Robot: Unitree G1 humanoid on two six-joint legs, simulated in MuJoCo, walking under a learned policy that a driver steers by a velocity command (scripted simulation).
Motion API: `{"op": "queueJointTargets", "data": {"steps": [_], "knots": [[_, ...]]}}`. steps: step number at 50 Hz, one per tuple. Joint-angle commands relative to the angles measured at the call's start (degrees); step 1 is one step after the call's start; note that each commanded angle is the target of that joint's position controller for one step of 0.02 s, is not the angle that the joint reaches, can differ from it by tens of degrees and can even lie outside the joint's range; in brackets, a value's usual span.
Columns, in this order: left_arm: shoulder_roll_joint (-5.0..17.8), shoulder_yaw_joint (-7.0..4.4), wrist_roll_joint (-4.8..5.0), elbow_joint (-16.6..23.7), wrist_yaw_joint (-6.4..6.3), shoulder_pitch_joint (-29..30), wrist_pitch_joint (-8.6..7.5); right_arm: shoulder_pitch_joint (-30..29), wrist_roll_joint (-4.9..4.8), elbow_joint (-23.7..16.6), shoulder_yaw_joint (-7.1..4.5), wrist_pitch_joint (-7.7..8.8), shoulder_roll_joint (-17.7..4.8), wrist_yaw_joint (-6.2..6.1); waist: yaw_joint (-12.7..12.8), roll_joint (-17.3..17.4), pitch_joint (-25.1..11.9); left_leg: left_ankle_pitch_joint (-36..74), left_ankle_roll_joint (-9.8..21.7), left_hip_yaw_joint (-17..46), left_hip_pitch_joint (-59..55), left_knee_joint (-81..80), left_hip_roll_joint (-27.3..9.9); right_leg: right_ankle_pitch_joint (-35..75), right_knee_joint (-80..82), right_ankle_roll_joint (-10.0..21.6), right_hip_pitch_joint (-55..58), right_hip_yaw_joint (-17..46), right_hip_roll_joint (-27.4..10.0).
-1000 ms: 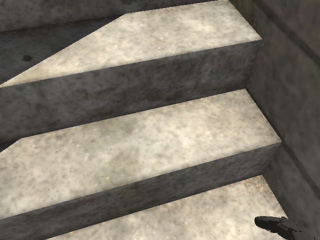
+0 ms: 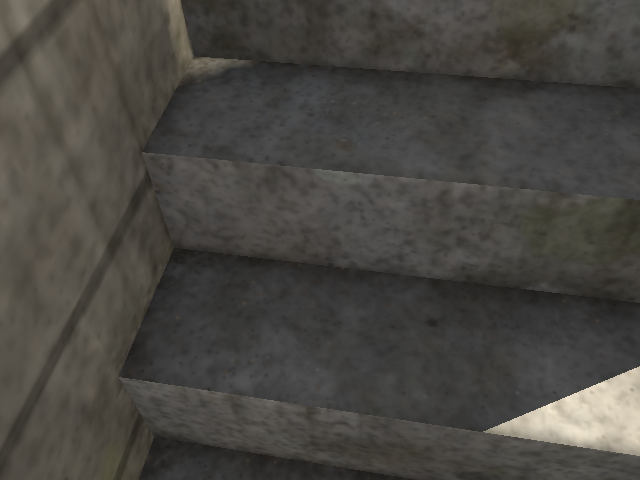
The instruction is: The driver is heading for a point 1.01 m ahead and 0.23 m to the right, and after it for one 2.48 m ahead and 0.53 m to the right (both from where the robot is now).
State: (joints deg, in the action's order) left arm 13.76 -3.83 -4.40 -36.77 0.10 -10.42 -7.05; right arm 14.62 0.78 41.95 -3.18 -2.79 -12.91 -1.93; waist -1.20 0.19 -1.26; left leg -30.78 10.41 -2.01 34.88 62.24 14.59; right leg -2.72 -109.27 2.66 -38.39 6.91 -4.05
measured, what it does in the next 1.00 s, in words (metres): climbs, turning right: right foot 0.20 m higher, then left foot 0.21 m higher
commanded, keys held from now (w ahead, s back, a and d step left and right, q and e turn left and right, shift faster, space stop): w+q+shift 0.08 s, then w+e+shift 0.92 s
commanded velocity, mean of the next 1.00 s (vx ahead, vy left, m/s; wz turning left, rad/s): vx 0.85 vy -0.29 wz -0.38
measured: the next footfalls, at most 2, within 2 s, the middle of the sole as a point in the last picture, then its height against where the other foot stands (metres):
right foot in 0.28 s outside the picture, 0.20 m higher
left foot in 0.64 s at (292, 332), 0.21 m higher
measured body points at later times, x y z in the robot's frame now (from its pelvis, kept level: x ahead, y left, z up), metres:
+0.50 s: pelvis +0.28 -0.02 +0.27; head +0.31 +0.01 +0.72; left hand +0.26 +0.28 +0.13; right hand +0.56 -0.22 +0.26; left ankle +0.33 +0.11 -0.13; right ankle +0.22 -0.01 -0.45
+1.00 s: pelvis +0.58 -0.11 +0.50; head +0.59 -0.11 +0.95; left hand +0.95 -0.08 +0.54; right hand +0.45 -0.36 +0.37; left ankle +0.50 +0.07 -0.24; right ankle +0.65 -0.32 +0.10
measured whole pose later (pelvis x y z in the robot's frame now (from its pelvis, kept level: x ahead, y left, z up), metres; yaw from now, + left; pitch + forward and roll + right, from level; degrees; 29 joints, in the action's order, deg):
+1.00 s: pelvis +0.58 -0.11 +0.50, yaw -24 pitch +2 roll -4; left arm 7.0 -1.1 -0.6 -20.8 -0.7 10.6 5.4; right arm 24.3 1.1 59.0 -3.1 9.5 -15.7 -2.4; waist 1.0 3.0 -1.5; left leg -17.6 -1.9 -17.5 -4.6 14.5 -12.9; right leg -21.2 -116.9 10.8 -82.8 1.7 -0.3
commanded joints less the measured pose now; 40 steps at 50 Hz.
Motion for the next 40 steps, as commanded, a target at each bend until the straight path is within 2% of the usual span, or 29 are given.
{"op": "queueJointTargets", "data": {"steps": [1,2,3,6,8,9,10,11,12,13,14,15,16,18,19,21,24,27,28,29,31,32,33,34,35,36,37,39,40], "knots": [[-8.8,5.70,-1.97,14.0,-1.53,13.6,-1.96,4.9,1.11,3.9,-2.53,5.72,-7.1,-0.50,-1.7,-4.2,8.8,14.7,1.4,39.7,-17.3,-38.4,-11.6,-13.2,-32.0,1.2,-41.6,-2.5,4.4],[-8.8,6.29,-1.73,13.8,-1.91,15.1,-1.54,5.7,1.16,5.2,-2.15,6.40,-5.7,-0.29,-1.2,-7.5,9.4,22.5,-0.2,35.2,-17.0,-39.2,-11.9,-13.7,-27.1,1.1,-43.3,-4.4,3.2],[-7.4,6.18,-1.66,14.8,-0.58,15.6,0.67,9.1,2.10,8.6,-1.46,6.66,-1.6,-0.50,-0.6,-17.9,8.7,30.4,-6.3,36.6,-14.4,-34.5,-13.5,-11.4,-30.4,0.1,-45.3,-5.9,3.8],[-12.3,8.82,-0.31,20.7,-1.65,24.5,3.27,9.6,2.03,10.5,-1.02,7.68,-4.6,0.05,1.3,-8.4,4.8,55.0,-12.1,17.6,-10.0,-38.1,-13.2,-18.2,-21.1,1.3,-40.6,-11.0,3.1],[-7.4,7.88,4.31,20.6,-2.65,26.0,4.96,8.8,1.13,8.9,-1.23,8.24,-5.9,-1.38,0.5,-2.1,-0.1,75.0,-12.0,12.7,-5.2,-53.0,-16.9,-18.1,4.3,1.4,-16.9,-18.8,5.6],[-5.5,7.26,5.52,15.9,-3.05,19.4,6.27,7.6,-0.42,8.5,-1.06,8.58,-5.5,-2.16,3.4,-1.9,-5.9,104.5,-16.6,6.0,-4.8,-49.7,-16.6,-15.9,17.5,3.6,0.0,-23.6,8.3],[-4.1,6.06,6.04,13.3,-2.76,13.5,7.91,6.3,-2.12,7.0,-1.57,9.42,-6.8,-4.45,5.3,4.9,-14.8,134.6,-17.8,7.9,-9.6,-51.4,-21.3,-13.3,19.6,4.6,11.9,-25.4,11.7],[-2.4,5.04,7.28,12.1,-2.17,6.1,9.19,3.8,-2.79,3.7,-3.72,11.49,-10.7,-5.87,7.8,13.3,-17.9,148.5,-17.5,8.9,-17.1,-46.6,-25.0,-12.8,29.3,4.7,17.2,-22.6,10.6],[2.4,3.31,6.25,7.8,-1.45,-3.8,9.77,0.4,-4.08,2.1,-5.47,11.09,-14.1,-7.12,13.3,17.0,-22.6,159.1,-23.4,4.1,-25.5,-40.0,-22.3,-14.8,40.3,6.3,25.4,-21.5,13.1],[8.8,1.05,7.74,6.1,-0.47,-5.7,9.65,-1.4,-4.89,0.8,-7.99,10.13,-16.7,-7.35,14.5,10.6,-24.1,138.0,-21.5,6.1,-35.9,-16.1,-20.3,-13.8,59.5,9.4,22.7,-14.9,10.8],[14.7,-1.41,6.45,5.5,0.82,-8.3,9.83,-5.1,-4.23,-2.0,-10.40,8.92,-19.0,-8.10,20.9,-8.3,-24.1,84.1,-19.1,5.7,-36.9,29.3,-12.8,-10.8,80.3,20.3,21.5,-1.9,6.0],[9.9,-0.10,5.15,4.0,3.35,2.2,8.08,-5.9,0.02,-7.9,-8.12,7.99,-9.1,-6.18,10.5,-23.3,-23.1,-5.3,-20.5,11.3,13.4,72.0,2.5,29.5,69.0,29.9,47.8,16.8,-1.2],[6.2,0.51,5.99,0.0,1.61,-3.8,6.75,-5.1,4.95,-9.2,-3.93,7.28,1.8,-4.26,5.0,-0.9,-16.1,-0.8,-11.9,16.6,37.3,88.0,1.8,14.7,70.2,27.0,52.2,15.9,-1.4],[3.0,0.51,4.39,-5.7,-1.66,-6.4,6.27,-3.3,5.98,-11.1,0.11,7.52,4.2,-2.57,-0.8,8.1,1.4,0.0,-6.3,11.2,44.4,80.4,-7.1,0.0,79.7,18.3,39.1,14.2,0.4],[2.3,0.38,4.52,-6.0,-1.91,-6.6,5.13,-3.8,5.65,-12.2,1.00,7.24,3.4,-2.96,-1.5,14.2,3.3,4.0,-6.5,11.8,40.7,77.4,-7.6,0.8,81.1,15.8,32.2,11.7,1.8],[0.4,1.01,4.05,-4.2,-0.05,-2.2,2.98,-5.5,3.26,-13.4,1.65,4.81,1.7,-4.18,-3.9,14.5,7.9,11.3,-8.5,5.9,34.0,64.4,-13.3,-10.7,86.8,10.1,14.7,7.7,4.7],[5.1,0.01,3.58,-7.0,0.78,-7.1,0.38,-20.9,1.19,-19.8,4.66,3.05,5.5,-5.13,1.1,0.7,12.4,4.9,-9.5,-0.9,38.4,65.4,-15.2,-1.8,96.7,10.2,6.4,10.1,5.0],[7.9,-1.57,3.55,-8.8,0.90,-17.6,1.88,-28.2,4.56,-23.0,4.82,3.07,3.3,-6.20,6.7,-2.6,8.2,-1.3,-7.4,0.9,48.0,59.5,-18.3,10.4,95.9,10.3,24.5,14.5,4.7],[7.8,-1.87,3.49,-10.1,0.10,-21.4,1.86,-30.2,3.93,-23.4,5.15,2.68,3.4,-5.75,7.2,-1.6,6.0,-1.0,-7.3,-2.9,46.1,53.7,-17.3,20.0,97.8,10.3,27.1,14.2,3.7],[9.3,-2.75,5.13,-8.2,-0.29,-20.0,2.29,-27.5,2.07,-23.1,4.93,2.49,0.8,-5.89,5.3,2.7,1.9,-5.8,-6.1,-7.3,19.5,28.1,-15.1,45.1,103.7,8.1,20.4,8.7,2.8],[15.2,-4.33,4.43,-5.1,-0.08,-16.3,-0.29,-12.5,-2.64,-17.0,0.95,1.29,-5.0,-7.35,-4.4,-2.1,-16.5,-11.5,-7.2,-8.9,-25.3,12.4,-7.4,103.4,87.2,6.7,12.1,10.6,3.0],[23.4,-7.63,4.68,-4.0,1.41,-4.6,-2.86,9.2,-2.73,-12.3,-1.89,1.35,-7.1,-8.60,-20.1,-12.0,-32.0,-5.6,-4.5,2.1,-41.5,1.7,-11.2,112.1,64.6,6.7,14.6,12.3,0.7],[15.6,-5.91,5.85,-2.3,4.53,3.2,-5.05,14.8,-0.45,-9.4,-4.70,1.93,-15.7,-8.64,-21.6,7.0,-38.9,-5.7,-1.0,27.7,-50.1,-21.0,-23.5,40.9,34.8,4.3,8.4,6.9,13.3],[7.7,-3.26,3.38,4.7,5.75,2.3,-5.01,4.0,1.09,-9.0,-5.63,2.09,-16.6,-7.64,-12.5,22.6,-44.7,-28.2,2.4,71.4,-50.9,-46.1,-37.0,1.9,6.0,2.0,-7.0,13.4,17.4],[4.1,-1.92,-0.42,7.8,5.59,2.2,-3.28,-8.2,0.41,-7.8,-4.63,1.85,-10.7,-6.84,-3.9,15.6,-34.0,-48.6,1.4,69.7,-39.9,-45.5,-36.7,6.0,-8.3,3.0,-14.4,11.1,13.5],[-0.1,-0.54,-0.90,8.8,4.78,2.8,-1.54,-15.0,1.17,-4.9,-2.01,2.30,-3.3,-6.69,1.1,6.7,-16.6,-43.8,2.9,56.2,-24.4,-37.2,-36.6,8.8,-16.3,3.2,-19.9,5.3,13.1],[-3.0,0.55,-1.32,7.9,4.77,1.9,0.83,-11.5,1.24,-0.1,-0.16,4.11,1.8,-5.60,4.5,-3.2,-7.3,-29.7,2.5,40.1,-16.4,-31.1,-36.0,7.1,-19.7,4.0,-24.0,2.2,11.4],[-6.5,1.93,1.40,8.6,3.17,2.9,3.99,-6.8,3.77,7.2,0.40,8.32,2.4,-3.69,6.3,-3.8,1.2,-3.4,-1.0,19.5,-14.4,-34.3,-33.7,-3.0,-31.8,6.0,-31.8,3.8,9.4],[-7.4,2.39,2.46,8.4,2.74,0.3,5.47,-6.1,3.59,7.6,0.65,9.94,2.7,-2.53,7.8,-3.7,4.0,1.6,-2.6,14.9,-12.9,-35.9,-34.6,-4.5,-29.7,5.9,-33.6,5.9,7.4]]}}
Keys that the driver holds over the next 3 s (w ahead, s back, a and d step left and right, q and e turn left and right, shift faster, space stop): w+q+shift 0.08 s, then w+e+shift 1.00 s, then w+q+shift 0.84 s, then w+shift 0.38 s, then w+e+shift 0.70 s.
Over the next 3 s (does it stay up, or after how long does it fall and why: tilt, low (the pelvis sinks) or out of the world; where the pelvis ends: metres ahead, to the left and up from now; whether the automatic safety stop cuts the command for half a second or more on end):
stays up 1.88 -0.30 1.29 its command is cut before an obstacle from the start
